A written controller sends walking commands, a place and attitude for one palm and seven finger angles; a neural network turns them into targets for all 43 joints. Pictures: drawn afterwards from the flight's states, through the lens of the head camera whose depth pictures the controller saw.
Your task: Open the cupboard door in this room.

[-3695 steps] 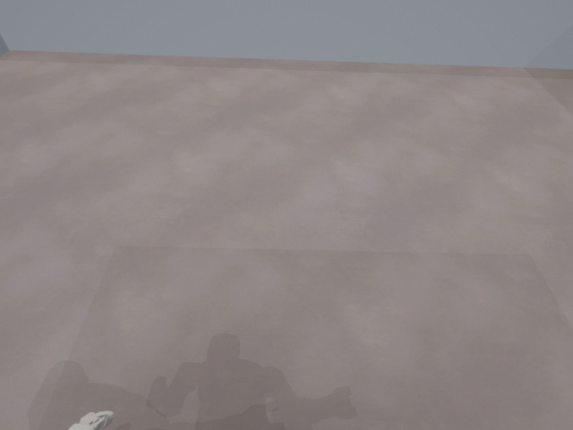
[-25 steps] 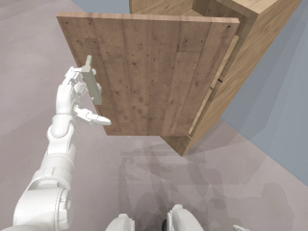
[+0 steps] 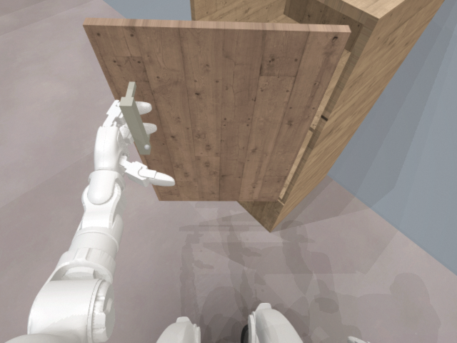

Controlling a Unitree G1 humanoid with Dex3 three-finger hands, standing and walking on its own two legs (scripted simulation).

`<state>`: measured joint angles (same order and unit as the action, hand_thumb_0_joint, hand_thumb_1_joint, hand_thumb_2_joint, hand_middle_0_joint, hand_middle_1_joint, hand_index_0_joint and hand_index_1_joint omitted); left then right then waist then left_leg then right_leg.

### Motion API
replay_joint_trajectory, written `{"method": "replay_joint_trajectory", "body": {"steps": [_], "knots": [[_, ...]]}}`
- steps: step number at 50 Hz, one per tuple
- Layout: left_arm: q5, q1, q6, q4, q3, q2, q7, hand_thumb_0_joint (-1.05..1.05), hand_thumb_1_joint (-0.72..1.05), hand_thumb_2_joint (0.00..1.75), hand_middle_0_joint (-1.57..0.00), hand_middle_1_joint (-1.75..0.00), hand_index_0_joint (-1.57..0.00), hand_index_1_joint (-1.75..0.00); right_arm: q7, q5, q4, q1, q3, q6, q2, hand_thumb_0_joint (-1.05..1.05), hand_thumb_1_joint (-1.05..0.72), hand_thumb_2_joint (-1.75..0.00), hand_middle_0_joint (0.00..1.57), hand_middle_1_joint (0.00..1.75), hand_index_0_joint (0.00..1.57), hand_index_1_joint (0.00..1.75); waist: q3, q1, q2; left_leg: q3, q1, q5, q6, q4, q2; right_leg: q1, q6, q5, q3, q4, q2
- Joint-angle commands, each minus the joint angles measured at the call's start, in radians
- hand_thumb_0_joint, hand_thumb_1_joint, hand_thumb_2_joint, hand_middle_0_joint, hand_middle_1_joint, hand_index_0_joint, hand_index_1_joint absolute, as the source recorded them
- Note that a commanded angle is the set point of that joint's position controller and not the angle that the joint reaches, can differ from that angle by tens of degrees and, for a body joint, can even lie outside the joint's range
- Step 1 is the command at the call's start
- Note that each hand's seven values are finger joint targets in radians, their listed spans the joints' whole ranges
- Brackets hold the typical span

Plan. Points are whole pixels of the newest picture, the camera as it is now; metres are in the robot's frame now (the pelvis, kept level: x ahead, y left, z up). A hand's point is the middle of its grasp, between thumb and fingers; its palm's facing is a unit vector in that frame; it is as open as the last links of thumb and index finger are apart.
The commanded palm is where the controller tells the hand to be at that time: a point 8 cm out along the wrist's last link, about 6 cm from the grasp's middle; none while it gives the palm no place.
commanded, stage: slide the fingers in behind the handle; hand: left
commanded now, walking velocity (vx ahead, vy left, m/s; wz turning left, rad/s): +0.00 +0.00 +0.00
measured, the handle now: (138, 120) +0.51 +0.15 +0.05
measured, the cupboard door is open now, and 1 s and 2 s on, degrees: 47 47 81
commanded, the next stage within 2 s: close the thumb around the handle in 0.14 s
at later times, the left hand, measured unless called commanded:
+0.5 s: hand (147, 147) +0.45 +0.13 +0.05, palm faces -0.01 -1.00 -0.02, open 12.1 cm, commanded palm +0.42 +0.18 +0.05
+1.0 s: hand (148, 145) +0.45 +0.13 +0.05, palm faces +0.01 -1.00 -0.02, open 5.7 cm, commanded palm +0.42 +0.17 +0.05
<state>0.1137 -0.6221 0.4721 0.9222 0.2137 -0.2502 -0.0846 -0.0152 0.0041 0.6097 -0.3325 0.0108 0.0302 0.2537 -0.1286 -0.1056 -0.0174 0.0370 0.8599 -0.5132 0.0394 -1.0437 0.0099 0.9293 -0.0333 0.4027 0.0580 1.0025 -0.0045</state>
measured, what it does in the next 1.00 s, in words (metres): stands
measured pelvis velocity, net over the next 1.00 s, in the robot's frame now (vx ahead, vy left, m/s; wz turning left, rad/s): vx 0.01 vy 0.00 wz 0.00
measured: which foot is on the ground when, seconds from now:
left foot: down 0.00-1.00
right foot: down 0.00-1.00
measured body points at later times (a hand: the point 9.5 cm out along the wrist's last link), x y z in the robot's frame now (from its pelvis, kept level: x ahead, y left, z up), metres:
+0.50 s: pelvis +0.00 +0.00 +0.00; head +0.10 +0.01 +0.44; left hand +0.44 +0.19 +0.05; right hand +0.06 -0.26 -0.12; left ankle -0.01 +0.09 -0.67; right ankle +0.04 -0.10 -0.67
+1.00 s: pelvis +0.01 +0.00 +0.00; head +0.11 +0.00 +0.44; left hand +0.44 +0.19 +0.05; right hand +0.06 -0.26 -0.12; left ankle -0.01 +0.09 -0.67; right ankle +0.04 -0.10 -0.67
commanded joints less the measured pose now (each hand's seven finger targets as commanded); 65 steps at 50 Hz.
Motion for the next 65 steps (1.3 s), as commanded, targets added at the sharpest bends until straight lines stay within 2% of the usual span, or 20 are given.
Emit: {"method": "replay_joint_trajectory", "body": {"steps": [1, 2, 4, 7, 8, 12, 17, 19, 22, 27, 33, 37, 40, 44, 49, 52, 53, 55, 59, 65], "knots": [[0.014, -0.389, 0.067, -0.223, 0.009, -0.140, -0.007, 0.00, -0.50, 0.30, -0.30, -1.20, -0.30, -1.20, 0.011, 0.004, -0.085, -0.091, -0.057, -0.029, 0.147, 0.00, -0.90, -0.90, 0.20, 0.30, 0.20, 0.30, -0.430, -0.012, -0.027, -0.050, -0.161, 0.342, -0.023, 0.135, -0.002, -0.325, 0.009, -0.301, -0.051, -0.103, -0.004], [0.014, -0.372, 0.066, -0.205, 0.039, -0.171, -0.004, 0.00, -0.50, 0.30, -0.30, -1.20, -0.30, -1.20, 0.012, 0.005, -0.084, -0.091, -0.057, -0.027, 0.150, 0.00, -0.90, -0.90, 0.20, 0.30, 0.20, 0.30, -0.413, -0.001, -0.013, -0.051, -0.145, 0.332, -0.024, 0.136, -0.002, -0.326, 0.007, -0.293, -0.051, -0.103, -0.004], [0.013, -0.389, 0.066, -0.193, 0.035, -0.170, -0.003, 0.00, -0.50, 0.30, -0.30, -1.20, -0.30, -1.20, 0.014, 0.006, -0.083, -0.089, -0.056, -0.028, 0.151, 0.00, -0.90, -0.90, 0.20, 0.30, 0.20, 0.30, -0.397, -0.015, 0.026, -0.046, -0.113, 0.292, -0.018, 0.136, 0.000, -0.333, 0.013, -0.272, -0.057, -0.112, -0.002], [0.008, -0.424, 0.068, -0.169, 0.054, -0.204, -0.008, 0.00, -0.50, 0.30, -0.30, -1.20, -0.30, -1.20, 0.017, 0.005, -0.080, -0.087, -0.051, -0.027, 0.154, 0.00, -0.90, -0.90, 0.20, 0.30, 0.20, 0.30, -0.370, -0.017, 0.014, -0.042, -0.082, 0.260, -0.016, 0.136, 0.004, -0.333, 0.012, -0.255, -0.064, -0.115, 0.000], [0.005, -0.418, 0.071, -0.175, 0.064, -0.216, -0.009, 0.00, -0.50, 0.30, -0.30, -1.20, -0.30, -1.20, 0.018, 0.004, -0.082, -0.091, -0.052, -0.028, 0.153, 0.00, -0.90, -0.90, 0.20, 0.30, 0.20, 0.30, -0.399, -0.009, -0.002, -0.043, -0.090, 0.271, -0.016, 0.134, 0.005, -0.344, 0.011, -0.262, -0.066, -0.108, 0.000], [0.016, -0.422, 0.081, -0.215, 0.008, -0.142, -0.021, 0.00, -0.50, 0.30, -0.30, -1.20, -0.30, -1.20, 0.013, 0.003, -0.084, -0.090, -0.056, -0.032, 0.147, 0.00, -0.90, -0.90, 0.20, 0.30, 0.20, 0.30, -0.450, -0.014, -0.052, -0.056, -0.181, 0.358, -0.025, 0.126, -0.004, -0.304, 0.007, -0.303, -0.050, -0.094, -0.004], [0.017, -0.394, 0.065, -0.186, 0.024, -0.162, -0.020, 0.00, -0.22, 0.42, -0.32, -1.23, -0.32, -1.23, 0.013, 0.006, -0.078, -0.098, -0.059, -0.025, 0.154, 0.00, -0.90, -0.90, 0.20, 0.30, 0.20, 0.30, -0.418, -0.013, -0.018, -0.058, -0.153, 0.360, -0.025, 0.130, -0.005, -0.310, 0.008, -0.307, -0.047, -0.095, -0.006], [0.017, -0.387, 0.058, -0.187, 0.005, -0.131, -0.017, 0.00, -0.11, 0.47, -0.33, -1.24, -0.33, -1.24, 0.011, 0.006, -0.084, -0.093, -0.058, -0.024, 0.150, 0.00, -0.90, -0.90, 0.20, 0.30, 0.20, 0.30, -0.406, -0.015, -0.015, -0.054, -0.151, 0.347, -0.024, 0.131, -0.003, -0.301, 0.009, -0.295, -0.045, -0.100, -0.006], [0.011, -0.417, 0.056, -0.157, 0.048, -0.187, -0.005, 0.00, 0.06, 0.54, -0.34, -1.26, -0.34, -1.26, 0.015, 0.006, -0.079, -0.098, -0.056, -0.020, 0.156, 0.00, -0.90, -0.90, 0.20, 0.30, 0.20, 0.30, -0.373, -0.020, 0.033, -0.055, -0.101, 0.297, -0.018, 0.132, -0.001, -0.308, 0.011, -0.265, -0.051, -0.104, -0.004], [0.006, -0.427, 0.091, -0.256, 0.014, -0.150, 0.004, 0.00, 0.34, 0.66, -0.36, -1.29, -0.36, -1.29, 0.010, 0.000, -0.087, -0.092, -0.060, -0.027, 0.147, 0.00, -0.90, -0.90, 0.20, 0.30, 0.20, 0.30, -0.478, -0.010, -0.076, -0.061, -0.215, 0.401, -0.030, 0.121, -0.006, -0.293, 0.006, -0.319, -0.047, -0.082, -0.005], [0.003, -0.402, 0.061, -0.194, -0.021, -0.100, 0.011, 0.00, 0.68, 0.80, -0.38, -1.33, -0.38, -1.33, 0.005, 0.004, -0.081, -0.098, -0.062, -0.019, 0.152, 0.00, -0.90, -0.90, 0.20, 0.30, 0.20, 0.30, -0.400, -0.027, 0.010, -0.067, -0.170, 0.354, -0.026, 0.131, -0.010, -0.269, 0.011, -0.281, -0.035, -0.095, -0.009], [-0.009, -0.403, 0.064, -0.206, -0.002, -0.136, 0.013, 0.00, 0.90, 0.90, -0.40, -1.35, -0.40, -1.35, 0.008, 0.004, -0.083, -0.100, -0.063, -0.017, 0.153, 0.00, -0.90, -0.90, 0.20, 0.30, 0.20, 0.30, -0.418, -0.015, -0.016, -0.068, -0.182, 0.358, -0.028, 0.133, -0.007, -0.278, 0.006, -0.282, -0.038, -0.091, -0.008], [-0.003, -0.394, 0.064, -0.220, -0.036, -0.092, 0.008, 0.00, 0.90, 0.90, -0.40, -1.35, -0.40, -1.35, 0.006, 0.004, -0.085, -0.100, -0.063, -0.017, 0.149, 0.00, -0.90, -0.90, 0.20, 0.30, 0.20, 0.30, -0.423, -0.023, -0.035, -0.072, -0.216, 0.404, -0.031, 0.127, -0.011, -0.259, 0.005, -0.303, -0.033, -0.090, -0.009], [0.004, -0.383, 0.065, -0.237, -0.033, -0.089, 0.011, 0.00, 0.90, 0.90, -0.40, -1.35, -0.40, -1.35, 0.003, 0.003, -0.084, -0.096, -0.064, -0.017, 0.148, 0.00, -0.90, -0.90, 0.20, 0.30, 0.20, 0.30, -0.428, -0.012, -0.037, -0.069, -0.210, 0.404, -0.033, 0.131, -0.010, -0.275, 0.005, -0.306, -0.035, -0.092, -0.009], [-0.012, -0.412, 0.067, -0.206, -0.029, -0.108, 0.020, 0.00, 0.90, 0.90, -0.40, -1.35, -0.40, -1.35, 0.004, 0.003, -0.077, -0.098, -0.063, -0.014, 0.150, 0.00, -0.90, -0.90, 0.20, 0.30, 0.20, 0.30, -0.382, -0.028, 0.006, -0.067, -0.168, 0.356, -0.025, 0.129, -0.008, -0.269, 0.008, -0.289, -0.039, -0.097, -0.008], [-0.018, -0.413, 0.073, -0.218, -0.029, -0.108, 0.020, 0.00, 0.90, 0.90, -0.40, -1.35, -0.40, -1.35, 0.006, 0.002, -0.079, -0.097, -0.065, -0.015, 0.149, 0.00, -0.90, -0.90, 0.20, 0.30, 0.20, 0.30, -0.416, -0.023, -0.023, -0.068, -0.191, 0.371, -0.027, 0.126, -0.008, -0.267, 0.007, -0.295, -0.039, -0.090, -0.006], [-0.020, -0.379, 0.074, -0.219, 0.004, -0.149, 0.018, 0.00, 0.90, 0.90, -0.40, -1.35, -0.40, -1.35, 0.007, 0.002, -0.080, -0.100, -0.066, -0.013, 0.153, 0.00, -0.90, -0.90, 0.20, 0.30, 0.20, 0.30, -0.428, -0.004, -0.033, -0.066, -0.189, 0.380, -0.030, 0.129, -0.006, -0.284, 0.004, -0.299, -0.040, -0.087, -0.005], [-0.010, -0.312, 0.069, -0.233, 0.005, -0.140, 0.011, 0.00, 0.90, 0.90, -0.40, -1.35, -0.40, -1.35, 0.004, 0.004, -0.095, -0.095, -0.065, -0.011, 0.153, 0.00, -0.90, -0.90, 0.20, 0.30, 0.20, 0.30, -0.443, 0.007, -0.036, -0.063, -0.205, 0.413, -0.028, 0.131, -0.006, -0.303, 0.003, -0.327, -0.039, -0.088, -0.007], [0.018, -0.175, 0.050, -0.296, -0.014, -0.097, -0.008, 0.00, 0.90, 0.90, -0.40, -1.35, -0.40, -1.35, -0.001, 0.012, -0.125, -0.075, -0.065, -0.008, 0.143, 0.00, -0.90, -0.90, 0.20, 0.30, 0.20, 0.30, -0.442, 0.029, 0.017, -0.045, -0.177, 0.412, -0.024, 0.146, -0.004, -0.378, 0.006, -0.363, -0.044, -0.107, -0.007], [0.047, 0.132, 0.024, -0.486, -0.057, -0.043, -0.023, 0.00, 0.90, 0.90, -0.40, -1.35, -0.40, -1.35, -0.007, 0.028, -0.190, -0.036, -0.066, -0.015, 0.130, 0.00, -0.90, -0.90, 0.20, 0.30, 0.20, 0.30, -0.408, 0.073, 0.035, -0.020, -0.165, 0.429, -0.019, 0.183, 0.001, -0.482, 0.004, -0.428, -0.048, -0.135, -0.005]]}}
